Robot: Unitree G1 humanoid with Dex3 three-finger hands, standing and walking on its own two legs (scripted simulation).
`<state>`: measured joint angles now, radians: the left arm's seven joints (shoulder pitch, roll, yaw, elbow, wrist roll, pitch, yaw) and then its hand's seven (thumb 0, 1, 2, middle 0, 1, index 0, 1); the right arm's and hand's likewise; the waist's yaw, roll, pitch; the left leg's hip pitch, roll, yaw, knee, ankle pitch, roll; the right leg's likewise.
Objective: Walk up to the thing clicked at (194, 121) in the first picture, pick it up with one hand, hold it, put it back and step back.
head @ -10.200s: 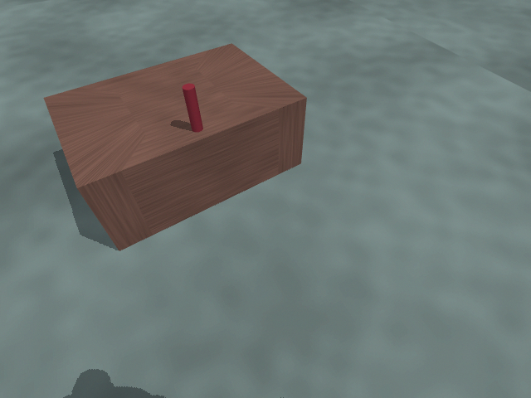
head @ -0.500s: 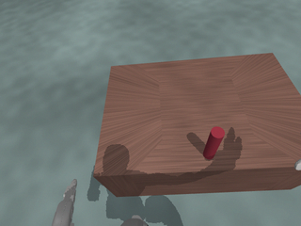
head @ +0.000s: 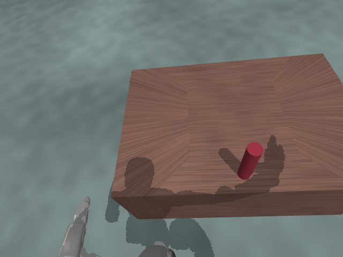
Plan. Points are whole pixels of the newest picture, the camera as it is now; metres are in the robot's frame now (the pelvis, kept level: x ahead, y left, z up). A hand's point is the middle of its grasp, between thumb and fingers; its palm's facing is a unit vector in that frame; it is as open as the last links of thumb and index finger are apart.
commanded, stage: go down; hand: right
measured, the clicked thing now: (248, 162) +0.45 -0.17 -0.22
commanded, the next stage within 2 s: approach in 0.24 s
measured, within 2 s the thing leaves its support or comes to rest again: neither
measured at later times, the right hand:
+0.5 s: hand out of the picture +0.38 -0.36 +0.03, palm faces +0.09 +0.99 -0.06, open 17.4 cm
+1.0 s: hand (288, 170) +0.41 -0.28 -0.18, palm faces +0.02 +1.00 +0.04, open 17.7 cm
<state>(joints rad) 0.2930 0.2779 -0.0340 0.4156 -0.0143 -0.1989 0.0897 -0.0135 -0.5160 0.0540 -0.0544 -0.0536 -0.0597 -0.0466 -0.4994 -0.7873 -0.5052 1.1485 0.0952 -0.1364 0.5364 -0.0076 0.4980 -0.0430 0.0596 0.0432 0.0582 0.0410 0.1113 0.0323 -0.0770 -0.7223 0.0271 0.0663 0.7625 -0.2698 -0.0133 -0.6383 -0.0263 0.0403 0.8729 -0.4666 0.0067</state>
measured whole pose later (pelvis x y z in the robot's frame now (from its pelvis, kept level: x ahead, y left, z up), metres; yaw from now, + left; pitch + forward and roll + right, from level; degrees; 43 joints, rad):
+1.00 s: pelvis -0.05 +0.00 -0.13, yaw +2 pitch +29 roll +5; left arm 0.35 0.31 0.05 -0.04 0.08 -0.28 -0.02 -0.01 -0.53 0.05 -0.05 -0.04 -0.05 -0.04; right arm -0.61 -0.76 -0.71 1.25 0.16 -0.66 0.55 -0.01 0.61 -0.03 0.06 0.05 0.06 0.04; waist 0.33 0.09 -0.11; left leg -1.46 0.03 0.08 1.38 -0.42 -0.01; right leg -1.38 -0.03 0.08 1.55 -0.67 0.01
